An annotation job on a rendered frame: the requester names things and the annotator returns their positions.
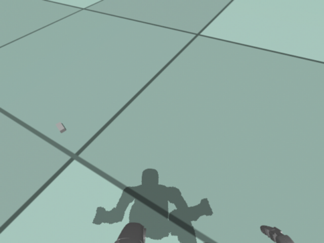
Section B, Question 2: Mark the right robot hand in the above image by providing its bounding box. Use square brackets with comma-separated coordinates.
[260, 225, 294, 243]

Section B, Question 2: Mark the small box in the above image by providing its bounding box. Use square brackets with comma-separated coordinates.
[56, 122, 66, 133]

